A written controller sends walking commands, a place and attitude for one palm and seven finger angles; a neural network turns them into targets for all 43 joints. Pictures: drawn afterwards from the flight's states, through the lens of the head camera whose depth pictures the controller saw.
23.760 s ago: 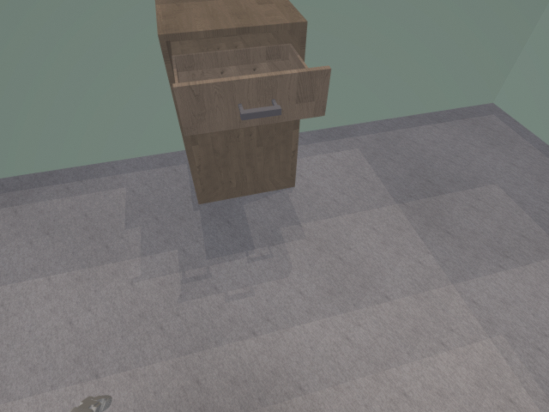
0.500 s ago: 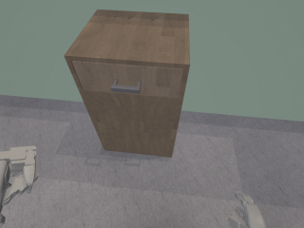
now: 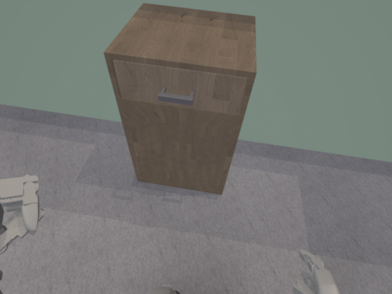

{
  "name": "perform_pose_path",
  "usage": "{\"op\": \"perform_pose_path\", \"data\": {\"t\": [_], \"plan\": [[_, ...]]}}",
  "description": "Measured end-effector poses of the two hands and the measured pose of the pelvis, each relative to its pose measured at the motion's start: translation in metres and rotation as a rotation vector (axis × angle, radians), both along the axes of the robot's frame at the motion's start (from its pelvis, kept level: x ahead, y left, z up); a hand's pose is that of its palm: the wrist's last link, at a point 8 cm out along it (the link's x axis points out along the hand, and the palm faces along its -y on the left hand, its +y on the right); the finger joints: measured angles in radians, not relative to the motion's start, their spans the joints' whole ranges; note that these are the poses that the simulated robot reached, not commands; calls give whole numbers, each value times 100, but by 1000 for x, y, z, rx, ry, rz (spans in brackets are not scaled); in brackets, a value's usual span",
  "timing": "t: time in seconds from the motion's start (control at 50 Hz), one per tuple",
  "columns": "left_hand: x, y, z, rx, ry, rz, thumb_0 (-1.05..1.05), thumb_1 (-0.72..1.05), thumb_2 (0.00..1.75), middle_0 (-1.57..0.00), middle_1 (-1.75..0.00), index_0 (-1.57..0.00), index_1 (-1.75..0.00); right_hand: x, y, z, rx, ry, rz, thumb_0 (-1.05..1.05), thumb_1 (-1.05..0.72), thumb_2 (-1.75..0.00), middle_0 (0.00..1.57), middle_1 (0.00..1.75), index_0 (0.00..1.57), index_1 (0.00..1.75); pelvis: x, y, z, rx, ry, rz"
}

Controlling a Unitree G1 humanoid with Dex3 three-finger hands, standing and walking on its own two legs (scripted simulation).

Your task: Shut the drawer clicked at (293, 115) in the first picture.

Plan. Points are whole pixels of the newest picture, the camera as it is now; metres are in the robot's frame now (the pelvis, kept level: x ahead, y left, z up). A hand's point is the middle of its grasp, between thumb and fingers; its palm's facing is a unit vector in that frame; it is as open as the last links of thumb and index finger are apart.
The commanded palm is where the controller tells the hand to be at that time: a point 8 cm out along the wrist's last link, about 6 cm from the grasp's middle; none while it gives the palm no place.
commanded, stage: step back with the hand held close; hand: left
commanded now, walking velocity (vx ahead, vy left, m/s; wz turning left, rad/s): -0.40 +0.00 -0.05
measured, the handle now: (177, 94) +0.74 +0.11 -0.05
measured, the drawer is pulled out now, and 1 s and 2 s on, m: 0.00 0.00 0.00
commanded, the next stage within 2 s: stop stepping back and stand still in 0.68 s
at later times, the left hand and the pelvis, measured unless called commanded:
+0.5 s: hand (6, 270) +0.12 +0.23 +0.18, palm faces +0.29 -0.83 -0.47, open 3.3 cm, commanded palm +0.06 +0.28 +0.19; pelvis -0.07 -0.01 +0.00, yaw +0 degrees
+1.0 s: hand out of the picture +0.01 +0.28 +0.19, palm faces +0.22 -0.86 -0.46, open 3.3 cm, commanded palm -0.04 +0.33 +0.19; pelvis -0.18 +0.06 +0.02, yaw -2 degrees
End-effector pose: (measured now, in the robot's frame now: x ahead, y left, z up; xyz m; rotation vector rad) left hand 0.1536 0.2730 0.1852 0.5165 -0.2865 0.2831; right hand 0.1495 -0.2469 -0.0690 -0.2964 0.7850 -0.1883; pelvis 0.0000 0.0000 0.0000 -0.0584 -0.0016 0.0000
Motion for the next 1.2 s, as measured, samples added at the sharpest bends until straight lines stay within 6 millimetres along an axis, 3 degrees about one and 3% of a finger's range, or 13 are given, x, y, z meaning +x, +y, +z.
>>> {"op": "perform_pose_path", "data": {"t": [0.12,0.2,0.34,0.42,0.52,0.68,0.76,0.82,0.92,1.02,1.1,1.2], "plan": [[-2,11,6,64,-39,-11,1,88,90,-141,-160,-141,-160,-16,4,2,-14,-10,-27,1,-90,-90,20,30,21,30,-12,5,0,-17,2,24],[-15,17,15,107,-43,19,1,88,90,-141,-160,-141,-160,-17,10,3,9,-11,10,1,-90,-90,20,30,21,30,-18,-1,1,-19,60,65],[-42,1,0,68,40,-17,1,89,90,-140,-160,-141,-160,-11,15,-9,46,1,76,1,-90,-90,20,30,21,30,-47,-8,-2,-4,85,12],[-55,-7,5,58,1,-73,2,88,90,-141,-160,-141,-160,-20,17,1,52,-31,60,1,-90,-90,20,30,21,30,-58,-8,-1,-11,39,0],[-72,0,14,65,-91,-93,1,88,90,-141,-160,-141,-160,-35,14,19,25,-133,40,1,-90,-90,20,30,21,30,-75,-3,-5,-17,-2,8],[-101,38,6,-5,-123,-25,1,88,90,-141,-160,-141,-160,-83,15,21,-45,-80,-31,1,-90,-90,20,30,20,30,-80,25,-2,-5,11,2],[-96,57,-9,-46,-81,-21,1,88,90,-141,-160,-141,-160,-107,36,17,-57,-12,1,1,-90,-90,20,30,20,30,-112,38,1,12,12,-10],[-101,58,-11,-47,-19,-77,1,89,90,-141,-160,-141,-160,-128,56,21,-26,-23,35,1,-90,-90,20,30,20,30,-137,46,7,-18,9,-36],[-137,47,10,-12,-9,-184,2,89,90,-140,-160,-141,-160,-167,80,32,31,-64,9,1,-90,-90,20,30,21,30,-161,56,14,-46,11,-67],[-180,61,29,30,1,-109,1,88,90,-140,-160,-141,-160,-199,91,33,47,-53,1,1,-90,-90,20,30,21,30,-185,61,22,-33,34,-32],[-216,72,19,52,-8,-40,1,89,90,-140,-160,-141,-160,-218,85,10,37,-61,1,1,-90,-90,20,30,21,30,-216,70,0,27,35,-90],[-231,99,1,-73,-116,33,1,88,90,-141,-160,-141,-160,-252,85,0,3,-7,-49,1,-90,-90,20,30,21,30,-223,84,-6,28,11,-37]]}}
